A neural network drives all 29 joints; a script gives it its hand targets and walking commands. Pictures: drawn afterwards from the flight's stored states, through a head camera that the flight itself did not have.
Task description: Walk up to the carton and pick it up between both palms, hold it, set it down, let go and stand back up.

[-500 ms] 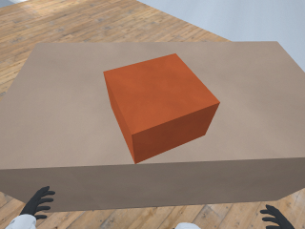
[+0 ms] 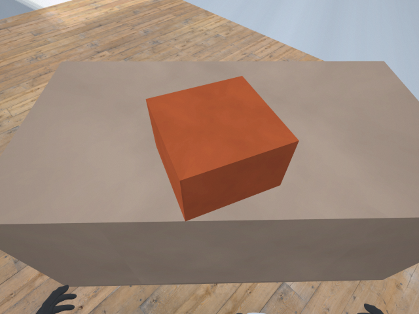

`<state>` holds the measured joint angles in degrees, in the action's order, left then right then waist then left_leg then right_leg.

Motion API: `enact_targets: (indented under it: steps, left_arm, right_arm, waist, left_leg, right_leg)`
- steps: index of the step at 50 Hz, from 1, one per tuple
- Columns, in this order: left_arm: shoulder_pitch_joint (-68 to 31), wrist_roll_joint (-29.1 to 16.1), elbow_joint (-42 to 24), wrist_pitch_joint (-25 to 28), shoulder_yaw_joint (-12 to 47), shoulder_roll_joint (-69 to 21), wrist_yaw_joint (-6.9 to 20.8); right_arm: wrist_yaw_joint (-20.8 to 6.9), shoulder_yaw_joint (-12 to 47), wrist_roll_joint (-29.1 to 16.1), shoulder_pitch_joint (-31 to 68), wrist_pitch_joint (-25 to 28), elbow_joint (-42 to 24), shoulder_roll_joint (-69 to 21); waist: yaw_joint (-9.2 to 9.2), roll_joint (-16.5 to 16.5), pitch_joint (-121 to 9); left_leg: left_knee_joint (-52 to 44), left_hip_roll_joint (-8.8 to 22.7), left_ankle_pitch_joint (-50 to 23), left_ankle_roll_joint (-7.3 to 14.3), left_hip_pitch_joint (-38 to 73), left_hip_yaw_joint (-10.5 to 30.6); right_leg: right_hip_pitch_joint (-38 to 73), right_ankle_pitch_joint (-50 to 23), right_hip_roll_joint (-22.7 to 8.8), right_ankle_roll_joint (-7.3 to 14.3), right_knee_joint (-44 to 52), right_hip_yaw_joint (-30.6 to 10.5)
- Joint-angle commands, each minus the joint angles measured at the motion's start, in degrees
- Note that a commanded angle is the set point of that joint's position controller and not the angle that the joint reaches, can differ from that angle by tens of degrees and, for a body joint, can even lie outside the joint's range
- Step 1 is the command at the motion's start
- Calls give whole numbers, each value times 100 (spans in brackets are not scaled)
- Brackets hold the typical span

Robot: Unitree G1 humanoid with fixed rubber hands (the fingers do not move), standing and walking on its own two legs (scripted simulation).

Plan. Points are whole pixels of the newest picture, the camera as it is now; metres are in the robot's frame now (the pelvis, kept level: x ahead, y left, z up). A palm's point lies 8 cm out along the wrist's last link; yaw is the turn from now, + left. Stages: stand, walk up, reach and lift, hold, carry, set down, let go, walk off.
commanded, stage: walk up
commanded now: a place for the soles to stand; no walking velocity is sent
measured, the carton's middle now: (215, 143) +0.52 -0.02 -0.03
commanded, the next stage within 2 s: none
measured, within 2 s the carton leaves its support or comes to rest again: neither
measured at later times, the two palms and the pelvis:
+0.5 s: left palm out of the picture +0.12 +0.32 -0.10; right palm out of the picture +0.10 -0.36 -0.09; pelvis +0.01 -0.01 -0.01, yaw +1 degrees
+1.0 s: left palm out of the picture +0.13 +0.29 -0.10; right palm out of the picture +0.12 -0.38 -0.08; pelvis +0.01 -0.03 -0.01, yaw +3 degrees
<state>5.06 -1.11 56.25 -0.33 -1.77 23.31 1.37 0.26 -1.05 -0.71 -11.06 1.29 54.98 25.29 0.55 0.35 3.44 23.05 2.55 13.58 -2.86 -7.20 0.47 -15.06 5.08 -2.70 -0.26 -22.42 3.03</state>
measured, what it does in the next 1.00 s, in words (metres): lifts its left foot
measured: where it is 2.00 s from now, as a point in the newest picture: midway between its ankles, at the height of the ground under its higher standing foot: outside the picture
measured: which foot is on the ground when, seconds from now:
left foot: down 0.00-0.84, up 0.86-1.00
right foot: down 0.00-1.00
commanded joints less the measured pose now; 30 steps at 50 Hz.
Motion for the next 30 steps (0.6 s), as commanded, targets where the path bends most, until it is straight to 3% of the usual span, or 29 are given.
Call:
enact_targets:
  steps: [1, 4, 6, 7, 10, 12, 13, 15, 17, 19, 20, 21, 22, 24, 25, 26, 27, 28, 29, 30]
  left_arm:
    - [-444, 24, -314, 71, -218, 1031, -11]
    - [-323, 11, -287, 68, -234, 985, -18]
    - [-400, 6, -290, 73, -256, 1114, -28]
    - [-441, -2, -288, 76, -232, 1066, -31]
    - [-354, 14, -220, 85, -235, 995, -13]
    - [-385, 16, -202, 79, -237, 1027, -30]
    - [-320, 2, -194, 85, -253, 993, -24]
    - [-368, 141, -329, -13, -393, 1202, 86]
    - [-283, 132, -424, -98, -409, 1116, 141]
    - [-183, 156, -465, -134, -425, 1067, 165]
    - [-142, 223, -539, -162, -456, 1172, 185]
    - [-189, 224, -598, -166, -456, 1111, 192]
    - [-165, 219, -643, -190, -487, 1168, 197]
    - [-96, 227, -697, -175, -452, 1213, 205]
    - [-144, 224, -732, -154, -464, 1310, 216]
    - [-100, 175, -757, -161, -488, 1389, 209]
    - [-259, 168, -845, -196, -455, 1363, 186]
    - [-420, 215, -829, -223, -414, 1236, 190]
    - [-383, 195, -961, -225, -406, 1232, 188]
    - [-421, 188, -928, -233, -409, 1190, 184]
  right_arm:
    - [35, -238, 8, 90, 86, -240, 1029]
    - [38, -260, 29, 142, 88, -263, 1029]
    - [20, -232, 12, 89, 101, -221, 934]
    - [26, -242, 10, 52, 88, -174, 981]
    - [26, -250, 4, 146, 82, -174, 955]
    - [33, -227, -17, 44, 107, -171, 920]
    - [35, -275, 17, 112, 98, -171, 991]
    - [182, -326, 52, -266, 94, -194, 1241]
    - [270, -386, 127, -170, 66, -299, 1392]
    - [299, -388, 106, 1, 65, -448, 1479]
    - [309, -401, 116, 12, 66, -531, 1470]
    - [316, -401, 115, -39, 47, -600, 1453]
    - [318, -397, 110, -37, 28, -644, 1447]
    - [318, -368, 115, -3, -4, -713, 1383]
    - [323, -315, 71, -161, -4, -750, 1295]
    - [326, -302, 32, -180, -17, -749, 1236]
    - [327, -239, 10, -419, -29, -710, 1129]
    - [343, -213, -9, -660, -5, -657, 1053]
    - [370, -251, 12, -764, -7, -624, 1181]
    - [366, -275, 36, -735, 3, -619, 1150]
  waist:
    - [-15, 164, -252]
    - [-54, 44, -263]
    - [16, 52, -212]
    - [-4, 235, -246]
    - [-64, 113, -278]
    - [26, 51, -293]
    - [-52, -73, -320]
    - [12, 250, -283]
    - [-80, -101, -244]
    - [-59, -400, -242]
    - [-88, -394, -278]
    - [-44, -534, -179]
    - [-119, -532, -244]
    - [-151, -190, -192]
    - [-91, 146, -300]
    - [-108, 387, -331]
    - [-11, 668, -365]
    - [95, 719, -413]
    - [57, 607, -469]
    - [92, 560, -508]
  left_leg:
    - [-545, 378, 130, 436, -723, 334]
    - [-595, 447, 227, 449, -763, 378]
    - [-560, 391, 73, 403, -736, 299]
    - [-548, 359, 14, 376, -705, 306]
    - [-557, 409, -18, 403, -620, 315]
    - [-552, 458, -197, 428, -705, 400]
    - [-575, 441, -54, 442, -704, 387]
    - [-353, 498, -66, 523, -741, 381]
    - [-399, 730, -233, 626, -742, 607]
    - [-366, 932, -306, 799, -800, 828]
    - [-365, 1015, -332, 880, -866, 955]
    - [-320, 1020, -204, 863, -957, 933]
    - [-256, 936, -177, 783, -971, 805]
    - [164, 624, -56, 594, -1071, 404]
    - [460, 336, 14, 479, -1028, 185]
    - [796, 46, 279, 395, -823, -83]
    - [974, -94, 427, 347, -650, -149]
    - [887, -81, 417, 361, -526, -132]
    - [870, -98, 431, 389, -441, -111]
    - [663, -5, 277, 431, -417, -39]
  right_leg:
    - [552, 1281, -578, 189, 583, -788]
    - [591, 1140, -554, 186, 567, -745]
    - [622, 1065, -611, 185, 563, -782]
    - [683, 1117, -623, 203, 614, -807]
    - [651, 982, -629, 175, 644, -801]
    - [770, 761, -592, 181, 460, -699]
    - [788, 770, -593, 162, 436, -723]
    - [729, 844, -396, 247, 172, -488]
    - [579, 533, -301, 262, -201, -473]
    - [524, 259, -278, 223, -408, -534]
    - [603, 540, -228, 187, -566, -570]
    - [530, 414, -265, 195, -559, -659]
    - [594, 575, -249, 228, -548, -594]
    - [679, 563, -490, 363, -62, -854]
    - [689, 527, -662, 474, 245, -1067]
    - [527, 533, -836, 641, 461, -1221]
    - [361, 599, -932, 809, 603, -1290]
    - [324, 489, -976, 862, 560, -1243]
    - [307, 502, -935, 877, 420, -1139]
    - [209, 795, -915, 755, 395, -1031]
